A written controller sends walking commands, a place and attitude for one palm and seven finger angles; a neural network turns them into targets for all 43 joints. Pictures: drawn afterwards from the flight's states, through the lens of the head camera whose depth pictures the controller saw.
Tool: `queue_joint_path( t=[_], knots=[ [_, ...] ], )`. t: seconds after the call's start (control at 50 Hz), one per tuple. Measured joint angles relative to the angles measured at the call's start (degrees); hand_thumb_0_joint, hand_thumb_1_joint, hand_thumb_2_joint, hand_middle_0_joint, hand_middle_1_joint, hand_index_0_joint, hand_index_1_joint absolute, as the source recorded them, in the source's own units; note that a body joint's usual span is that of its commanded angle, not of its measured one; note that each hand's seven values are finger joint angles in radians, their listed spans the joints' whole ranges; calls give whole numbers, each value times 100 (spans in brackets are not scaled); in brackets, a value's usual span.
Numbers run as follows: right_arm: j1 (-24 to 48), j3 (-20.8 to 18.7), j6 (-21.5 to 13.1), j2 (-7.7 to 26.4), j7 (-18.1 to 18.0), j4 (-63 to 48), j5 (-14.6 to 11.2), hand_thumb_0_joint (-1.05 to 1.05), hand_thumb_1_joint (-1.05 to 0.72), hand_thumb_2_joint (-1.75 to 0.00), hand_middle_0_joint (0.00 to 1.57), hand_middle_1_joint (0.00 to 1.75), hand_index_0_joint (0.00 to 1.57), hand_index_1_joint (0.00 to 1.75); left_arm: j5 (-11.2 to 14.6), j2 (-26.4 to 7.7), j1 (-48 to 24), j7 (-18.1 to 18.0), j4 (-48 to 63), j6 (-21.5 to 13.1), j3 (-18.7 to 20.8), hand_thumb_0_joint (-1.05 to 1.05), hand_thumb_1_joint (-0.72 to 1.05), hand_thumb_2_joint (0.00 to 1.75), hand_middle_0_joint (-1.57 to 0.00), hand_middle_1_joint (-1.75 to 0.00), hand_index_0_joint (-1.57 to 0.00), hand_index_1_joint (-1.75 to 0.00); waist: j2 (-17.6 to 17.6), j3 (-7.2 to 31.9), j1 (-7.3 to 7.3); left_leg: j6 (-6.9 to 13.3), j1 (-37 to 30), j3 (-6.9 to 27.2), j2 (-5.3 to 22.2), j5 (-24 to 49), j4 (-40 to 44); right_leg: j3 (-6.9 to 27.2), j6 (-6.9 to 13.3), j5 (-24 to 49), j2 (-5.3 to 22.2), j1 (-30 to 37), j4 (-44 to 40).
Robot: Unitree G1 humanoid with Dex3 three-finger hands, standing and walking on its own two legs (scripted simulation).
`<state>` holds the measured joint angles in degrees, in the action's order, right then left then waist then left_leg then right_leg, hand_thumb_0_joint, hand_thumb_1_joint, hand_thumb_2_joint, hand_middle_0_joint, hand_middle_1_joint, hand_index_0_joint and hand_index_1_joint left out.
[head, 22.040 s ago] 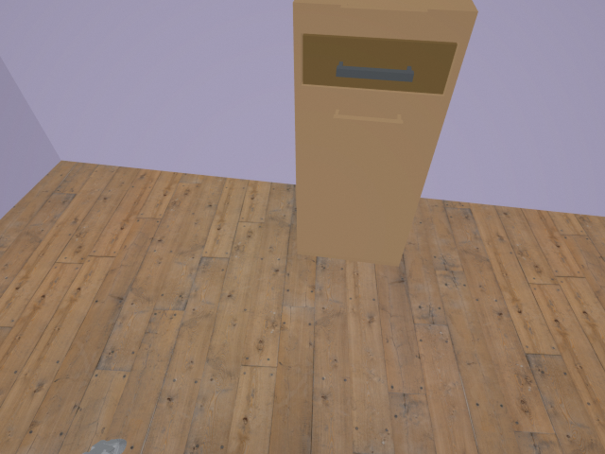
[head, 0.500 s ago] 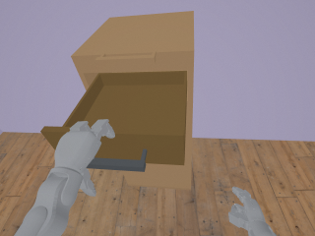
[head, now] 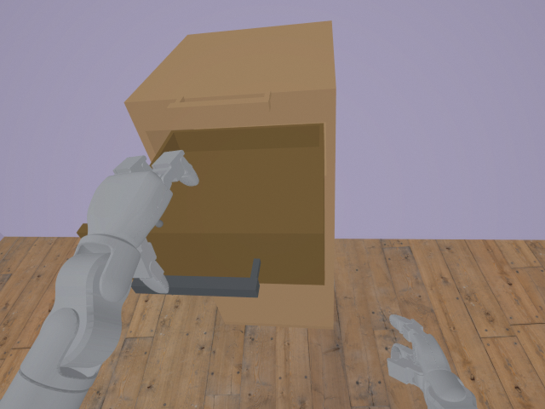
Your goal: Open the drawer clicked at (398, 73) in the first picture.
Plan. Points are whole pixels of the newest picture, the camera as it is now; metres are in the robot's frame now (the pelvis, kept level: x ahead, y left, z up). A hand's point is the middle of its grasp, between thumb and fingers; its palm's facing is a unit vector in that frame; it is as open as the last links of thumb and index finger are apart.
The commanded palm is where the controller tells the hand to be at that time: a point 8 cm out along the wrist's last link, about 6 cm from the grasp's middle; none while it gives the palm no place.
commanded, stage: lift the hand off the handle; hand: left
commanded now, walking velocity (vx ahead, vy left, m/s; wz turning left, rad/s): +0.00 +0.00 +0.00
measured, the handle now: (198, 274) +0.29 +0.17 +0.06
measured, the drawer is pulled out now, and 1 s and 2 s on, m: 0.30 0.30 0.30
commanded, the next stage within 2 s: draw the hand back to the body in 0.14 s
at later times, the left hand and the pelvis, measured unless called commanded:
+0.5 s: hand (147, 235) +0.25 +0.19 +0.20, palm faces +0.19 -0.06 -0.98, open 13.9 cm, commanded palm +0.20 +0.20 +0.26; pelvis +0.00 -0.01 +0.00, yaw +0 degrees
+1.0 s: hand (115, 235) +0.22 +0.19 +0.24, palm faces +0.35 -0.76 -0.55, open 13.6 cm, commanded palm +0.17 +0.23 +0.25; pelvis +0.00 -0.02 +0.00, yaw +1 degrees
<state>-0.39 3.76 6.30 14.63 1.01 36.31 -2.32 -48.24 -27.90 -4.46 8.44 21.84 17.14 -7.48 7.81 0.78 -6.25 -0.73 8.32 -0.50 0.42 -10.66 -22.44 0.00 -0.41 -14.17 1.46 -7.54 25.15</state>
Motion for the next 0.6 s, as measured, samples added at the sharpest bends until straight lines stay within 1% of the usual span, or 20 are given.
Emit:
queue_joint_path(
  t=[0.06, 0.1, 0.14, 0.22, 0.28, 0.36, 0.44, 0.52, 0.6],
  knots=[
    [2, -27, 34, 22, 48, -16, 23, 1, -90, -90, 20, 30, 19, 29, -32, -57, 90, 80, 312, -92, -144, 0, -49, 30, -32, -120, -32, -120, 8, 26, 1, 8, -13, -21, -8, -23, -12, 21, -4, -24, 8, -1, 27],
    [11, -32, 36, 27, 73, -5, 21, 1, -90, -90, 20, 30, 19, 29, -14, -167, 106, 60, 453, -183, -129, 0, -49, 30, -32, -120, -32, -120, 21, 55, -10, 5, -10, -31, -2, -46, -41, 31, 0, -43, 2, -6, 53],
    [29, -28, 58, 20, 110, 18, 3, 1, -90, -90, 20, 30, 19, 29, 36, -224, 71, 2, 420, -216, -15, 0, -49, 30, -32, -120, -32, -120, 26, 80, -15, -5, -7, -26, 4, -55, -51, 27, 7, -58, -3, -13, 73],
    [44, -3, 104, 12, 162, -31, -51, 1, -90, -90, 20, 30, 19, 29, 208, -259, 41, -3, 253, -64, 352, 0, -49, 30, -32, -120, -32, -120, 29, 65, -27, -35, 44, -11, 34, -54, -85, 13, 32, -66, -33, -68, 120],
    [33, 4, 129, 27, 169, -89, -77, 1, -90, -90, 20, 30, 19, 29, 264, -200, 130, 67, 254, 98, 460, 0, -49, 30, -31, -120, -32, -120, 32, 24, -31, -53, 91, 22, 51, -50, -116, -19, 48, -69, -51, -100, 143],
    [16, 7, 136, 53, 128, -119, -41, 1, -90, -90, 20, 30, 19, 29, 174, -175, 394, 167, 425, 81, 339, 0, -49, 30, -31, -120, -31, -120, 27, 0, -32, -70, 127, 57, 63, -70, -170, -53, 67, -96, -63, -121, 189],
    [9, 3, 90, 62, 59, -79, 9, 1, -90, -90, 20, 30, 19, 29, 112, -331, 553, 165, 543, -160, 232, 0, -49, 30, -32, -120, -32, -120, 27, 2, -45, -87, 128, 82, 77, -110, -230, -77, 87, -140, -77, -111, 241],
    [-12, -5, 18, 51, 12, -42, 22, 1, -90, -90, 20, 30, 19, 29, 224, -546, 604, 80, 523, -374, 467, 0, -49, 30, -32, -120, -32, -120, 47, 31, -51, -108, 117, 95, 96, -136, -259, -90, 105, -164, -96, -96, 265],
    [-43, 4, -10, 58, 0, -58, -7, 1, -90, -90, 20, 30, 19, 29, 413, -649, 677, 72, 443, -350, 879, 0, -49, 30, -32, -120, -32, -120, 71, 48, -39, -123, 131, 102, 111, -142, -269, -97, 115, -174, -111, -111, 280]
  ],
)
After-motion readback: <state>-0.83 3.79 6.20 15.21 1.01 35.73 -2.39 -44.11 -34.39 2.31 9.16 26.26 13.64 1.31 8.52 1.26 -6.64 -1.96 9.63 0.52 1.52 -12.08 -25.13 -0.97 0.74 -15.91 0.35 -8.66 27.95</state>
